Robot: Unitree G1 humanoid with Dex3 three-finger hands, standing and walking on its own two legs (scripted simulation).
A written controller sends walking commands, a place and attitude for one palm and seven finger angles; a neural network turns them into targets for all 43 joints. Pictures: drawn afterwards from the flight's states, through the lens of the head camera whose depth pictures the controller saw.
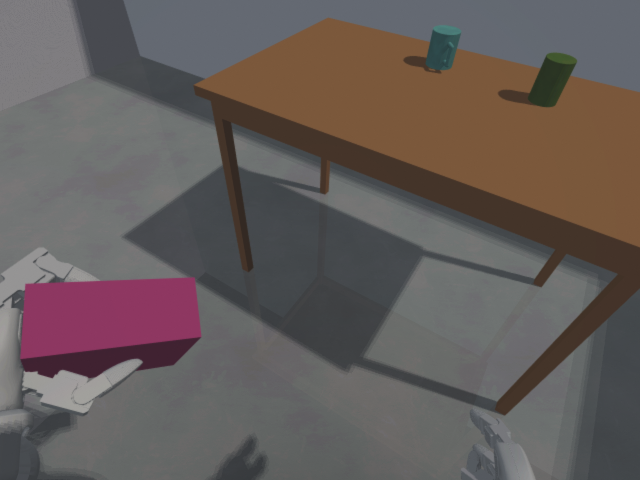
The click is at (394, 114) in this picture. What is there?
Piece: table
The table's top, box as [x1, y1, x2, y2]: [193, 18, 639, 261]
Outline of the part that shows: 193,85 196,95 639,261 639,92 570,76 556,104 552,107 541,107 531,103 527,99 527,96 540,68 457,49 452,66 447,70 436,70 428,67 424,63 429,42 331,18 326,18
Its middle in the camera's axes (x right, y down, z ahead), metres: +0.32 -0.37 +1.03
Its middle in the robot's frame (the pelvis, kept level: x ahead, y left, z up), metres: +1.04 -0.26 -0.01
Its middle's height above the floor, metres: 0.77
